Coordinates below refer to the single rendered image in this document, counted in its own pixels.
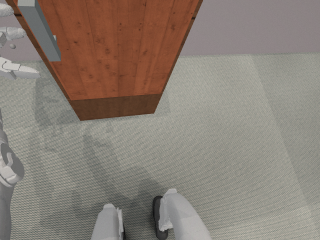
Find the right robot foot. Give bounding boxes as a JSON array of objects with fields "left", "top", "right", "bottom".
[{"left": 152, "top": 195, "right": 168, "bottom": 240}]

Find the robot left thigh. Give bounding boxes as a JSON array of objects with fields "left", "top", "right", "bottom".
[{"left": 91, "top": 207, "right": 124, "bottom": 240}]

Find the cupboard door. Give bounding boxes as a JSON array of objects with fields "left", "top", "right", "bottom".
[{"left": 13, "top": 0, "right": 199, "bottom": 101}]

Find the left robot upper arm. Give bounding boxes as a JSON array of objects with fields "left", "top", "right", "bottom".
[{"left": 0, "top": 142, "right": 25, "bottom": 240}]

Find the robot left hand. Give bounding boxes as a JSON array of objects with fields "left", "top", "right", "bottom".
[{"left": 0, "top": 3, "right": 41, "bottom": 81}]

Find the handle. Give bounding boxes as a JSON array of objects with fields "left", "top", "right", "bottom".
[{"left": 17, "top": 0, "right": 61, "bottom": 62}]

